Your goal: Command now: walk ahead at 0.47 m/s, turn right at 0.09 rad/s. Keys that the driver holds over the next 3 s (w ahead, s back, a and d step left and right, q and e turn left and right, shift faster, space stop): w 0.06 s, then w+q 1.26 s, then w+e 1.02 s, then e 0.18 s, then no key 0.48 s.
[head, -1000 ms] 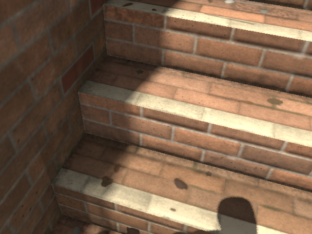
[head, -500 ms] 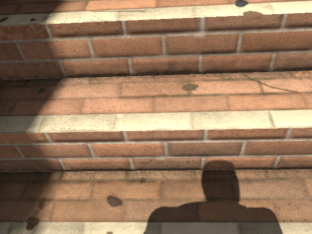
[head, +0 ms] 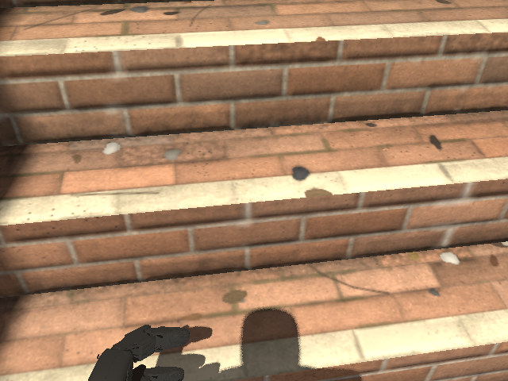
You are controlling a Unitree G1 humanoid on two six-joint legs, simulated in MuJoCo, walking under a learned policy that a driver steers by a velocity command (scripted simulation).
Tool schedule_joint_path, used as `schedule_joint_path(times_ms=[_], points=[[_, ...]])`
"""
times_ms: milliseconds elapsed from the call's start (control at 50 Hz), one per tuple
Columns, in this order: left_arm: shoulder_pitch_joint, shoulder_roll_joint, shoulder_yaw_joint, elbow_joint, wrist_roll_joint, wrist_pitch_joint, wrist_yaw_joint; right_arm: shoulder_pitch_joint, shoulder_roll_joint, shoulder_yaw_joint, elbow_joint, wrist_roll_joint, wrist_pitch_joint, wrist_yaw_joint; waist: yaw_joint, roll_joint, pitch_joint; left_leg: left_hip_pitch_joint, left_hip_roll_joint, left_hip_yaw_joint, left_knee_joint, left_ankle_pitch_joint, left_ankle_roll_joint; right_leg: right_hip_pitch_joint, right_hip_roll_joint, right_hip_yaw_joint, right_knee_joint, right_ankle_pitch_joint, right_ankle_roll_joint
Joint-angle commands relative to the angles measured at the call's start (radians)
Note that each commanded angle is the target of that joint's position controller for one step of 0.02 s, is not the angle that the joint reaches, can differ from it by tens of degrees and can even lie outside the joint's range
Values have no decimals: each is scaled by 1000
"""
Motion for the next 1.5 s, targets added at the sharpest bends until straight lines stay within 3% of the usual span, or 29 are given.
schedule_joint_path(times_ms=[20, 220, 300, 360, 380, 400, 420, 440, 460, 480, 520, 800, 860, 900, 920, 940, 980, 1020, 1060, 1140, 1200, 1220, 1260, 1300, 1320, 1340, 1380, 1400, 1500], points=[[133, -51, -43, 4, -4, 36, 40, -177, 31, 24, -90, -8, -52, -1, 112, 37, 203, -176, 225, -305, -449, -219, 185, -238, -61, -84, 118, 69, 70], [-320, -140, -98, -172, -2, 5, 55, 225, 13, -7, -67, 14, -28, -84, -179, 195, 127, 275, 336, -453, -572, -105, 202, -585, -323, -234, -78, -104, 200], [-360, -175, -126, -255, 21, 13, 35, 140, -47, -51, -96, 68, 11, -118, -109, 259, 119, 38, 302, -312, -776, 149, 176, 1, -304, -304, -637, -533, 158], [45, 49, 18, -128, -22, 27, 53, 119, -101, -46, -72, 26, -15, -80, 99, 376, -91, 255, 265, -167, -548, 1219, 174, 521, -132, -380, -831, -589, 106], [315, 145, 67, -77, 9, 11, 47, -13, -73, -50, -106, 37, -40, -67, 244, 209, -222, 21, 197, -64, -133, 1436, 107, 811, -337, 36, -972, -579, 11], [499, 300, 123, -18, 37, 24, 60, -80, -41, -51, -164, 33, -74, -40, 296, -194, -389, -163, 87, -101, 228, 975, 71, 1042, -496, 493, -1417, -745, -79], [619, 368, 141, 98, 46, 46, 78, -212, 32, -48, -179, 19, -100, -13, 292, -380, -330, -346, -8, -228, 650, 320, 73, 1045, -557, 705, -1724, -674, -82], [542, 297, 120, 114, 46, 51, 70, -175, 120, -28, -197, 49, -119, 20, 188, -321, -312, -461, -41, -351, 1053, 298, 54, 997, -621, 769, -1766, -484, -73], [446, 149, 79, 181, 29, 72, 76, -343, 157, -6, -287, 64, -96, 35, 111, -234, -110, -596, -8, -260, 1168, 287, 74, 843, -529, 413, -1638, -492, 15], [190, -4, 38, 132, 72, 70, 72, -291, 131, -6, -356, 66, -69, 34, -35, -241, -58, -634, -14, -236, 1265, 296, 77, 734, -501, 135, -1454, -324, 72], [57, -138, 10, 151, 59, 54, 72, -193, 64, -9, -350, 51, -16, 32, -143, -146, 27, -548, -14, -142, 1313, 320, 57, 558, -426, -101, -1432, -283, 134], [171, 202, 71, -12, 75, 58, 134, -373, -102, -33, -547, 34, 67, -27, -91, 1, 141, -376, 69, 86, 631, 302, -39, 768, -440, -423, -1826, -163, 55], [66, 263, 87, -44, 50, 42, 122, -146, -127, -68, -503, 15, 69, -33, -180, -108, 39, 47, 54, 125, 259, 111, 48, 769, -485, -464, -1646, 444, -8], [-24, 183, 64, -62, -16, 37, 86, 110, -166, -114, -403, 19, 44, -19, -263, -61, -23, 246, 12, 148, -340, 279, 150, 912, -362, -518, -1153, 544, 26], [-73, 82, 33, -106, -24, 32, 70, 160, -138, -105, -310, -4, 33, -2, -245, 122, 92, 350, 42, 18, -465, 471, 202, 615, -264, -453, -680, -88, 48], [14, -45, 9, -160, 0, 3, 56, 37, -151, -81, -338, -15, 18, 0, -26, 298, 139, 429, 93, -406, -227, 923, 264, 161, -77, -301, -180, -431, 136], [65, 1, -10, -186, 4, -65, 15, 33, -212, -84, -411, 12, -5, -26, -17, 128, -69, 590, 311, -935, -524, 40, 382, -188, -86, -114, -6, -300, 182], [-104, -25, -30, -237, 8, -69, 1, -21, -121, -59, -372, 8, -33, -41, -17, -46, 133, 383, 325, -915, -574, -295, 324, -349, -147, -109, 117, -182, 171], [-76, -31, -28, -245, 1, -52, 14, -37, -25, -18, -334, -17, -54, -47, 23, 16, 142, 347, 296, -817, -544, -237, 315, -472, -129, -120, 492, -187, 154], [-231, -76, -82, -332, 2, -49, 8, -87, -17, 18, -249, -21, -11, -64, 38, 7, 251, 108, 206, -418, -577, 68, 182, -557, -219, -205, 442, -217, 88], [-356, -104, -128, -382, 37, 3, 48, -101, -31, 22, -210, 90, -26, -99, 32, 97, 174, -456, 87, -224, -882, 247, 203, 295, -197, -466, -413, 79, 99], [-308, -91, -104, -342, 28, 1, 62, 0, -77, 11, -165, 107, -36, -95, 37, 133, 38, -344, 108, -195, -840, 828, 231, 537, -129, -536, -487, 35, 89], [17, 54, -6, -254, 18, 9, 87, 9, -284, -57, -160, 14, -11, -85, 193, 262, -176, 228, 189, -175, -550, 1895, 218, 551, -54, -486, -631, -464, 110], [389, 237, 51, -132, -5, 8, 89, -173, -265, -76, -217, 13, -34, -95, 294, 194, -233, 466, 217, -150, -27, 2148, 208, 642, -158, -95, -1124, -679, 30], [481, 293, 83, -28, 52, 26, 100, -209, -125, -55, -325, 21, -68, -58, 191, -255, -373, 112, 70, -154, 324, 1707, 181, 956, -318, 244, -1329, -818, -80], [487, 239, 82, 62, 91, 59, 100, -349, -3, -18, -345, 4, -110, -5, 189, -505, -281, -110, -93, -248, 703, 532, 140, 926, -347, 430, -1474, -388, -165], [283, -18, 23, 64, 82, 91, 105, -375, 105, 13, -422, 53, -98, 61, 51, -236, -80, -421, -131, -403, 1212, 240, 95, 564, -354, 446, -1526, -689, -118], [167, -94, 0, 69, 61, 96, 108, -343, 113, 35, -457, 19, -79, 84, -52, -110, 74, -446, -105, -332, 1232, 221, 86, 355, -300, 297, -1472, -760, -73], [88, 43, 29, 75, 26, 64, 122, -204, -3, 40, -461, 30, -28, 63, -182, 81, 189, -377, 6, -88, 1148, 424, -67, 90, -230, 71, -1514, -641, -77]])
